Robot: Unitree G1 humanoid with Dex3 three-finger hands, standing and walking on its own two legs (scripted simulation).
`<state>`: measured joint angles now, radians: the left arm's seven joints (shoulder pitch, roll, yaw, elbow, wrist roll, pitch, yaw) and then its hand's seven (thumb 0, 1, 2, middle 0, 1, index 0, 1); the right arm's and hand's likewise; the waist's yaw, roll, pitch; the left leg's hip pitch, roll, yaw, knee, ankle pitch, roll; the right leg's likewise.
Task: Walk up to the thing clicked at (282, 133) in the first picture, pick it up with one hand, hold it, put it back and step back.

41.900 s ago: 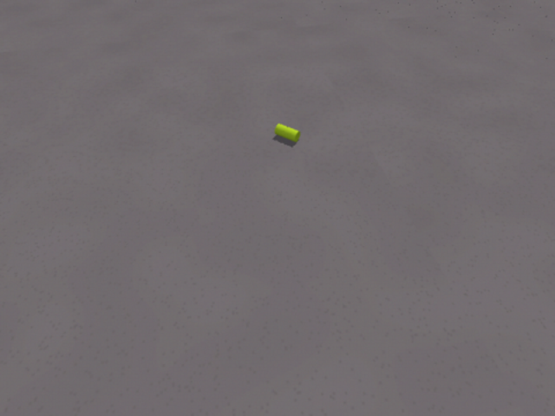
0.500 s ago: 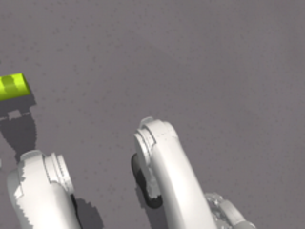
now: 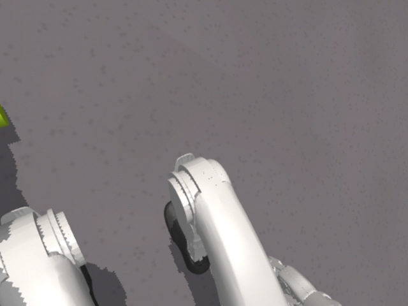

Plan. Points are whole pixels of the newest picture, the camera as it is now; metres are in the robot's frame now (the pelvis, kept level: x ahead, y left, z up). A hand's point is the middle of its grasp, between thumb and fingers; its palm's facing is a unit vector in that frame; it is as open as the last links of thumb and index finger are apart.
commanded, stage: rest palm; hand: left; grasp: from above
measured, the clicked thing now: out of the picture +0.49 +0.29 -0.28
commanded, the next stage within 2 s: close in 0.64 s
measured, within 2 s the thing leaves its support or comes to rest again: neither
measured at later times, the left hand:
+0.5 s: hand out of the picture +0.46 +0.29 -0.25, palm faces -0.45 -0.12 -0.88, open 13.7 cm
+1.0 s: hand out of the picture +0.46 +0.29 -0.25, palm faces -0.46 -0.13 -0.88, open 13.5 cm
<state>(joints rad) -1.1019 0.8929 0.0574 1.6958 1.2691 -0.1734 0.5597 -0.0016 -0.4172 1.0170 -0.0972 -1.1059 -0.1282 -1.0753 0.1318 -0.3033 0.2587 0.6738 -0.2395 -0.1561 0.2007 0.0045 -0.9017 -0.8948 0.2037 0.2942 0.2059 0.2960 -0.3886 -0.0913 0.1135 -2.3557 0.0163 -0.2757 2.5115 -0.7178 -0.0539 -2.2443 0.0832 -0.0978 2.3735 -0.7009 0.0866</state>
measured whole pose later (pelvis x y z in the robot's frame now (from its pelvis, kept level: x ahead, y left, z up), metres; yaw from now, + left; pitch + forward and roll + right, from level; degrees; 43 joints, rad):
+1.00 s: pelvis -0.01 +0.01 +0.00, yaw -2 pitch +29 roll -15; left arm -1.13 0.98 0.05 1.76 1.25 -0.17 0.61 0.00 -0.45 1.03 -0.14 -1.01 -0.13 -1.03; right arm 0.11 -0.34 0.31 0.65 -0.26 -0.21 0.24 0.00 -0.90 -0.90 0.20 0.29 0.20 0.30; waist -0.42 -0.13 0.18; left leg -2.34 0.02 -0.30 2.52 -0.72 -0.04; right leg -2.21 0.09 -0.12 2.35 -0.68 0.09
